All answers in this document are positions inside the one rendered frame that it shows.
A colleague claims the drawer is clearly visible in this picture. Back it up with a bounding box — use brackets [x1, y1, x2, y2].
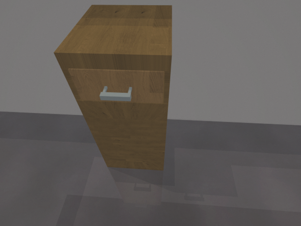
[68, 68, 164, 103]

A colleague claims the handle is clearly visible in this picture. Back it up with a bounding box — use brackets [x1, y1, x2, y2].
[100, 86, 132, 101]

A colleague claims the cabinet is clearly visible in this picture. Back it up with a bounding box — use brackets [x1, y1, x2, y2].
[54, 5, 172, 170]

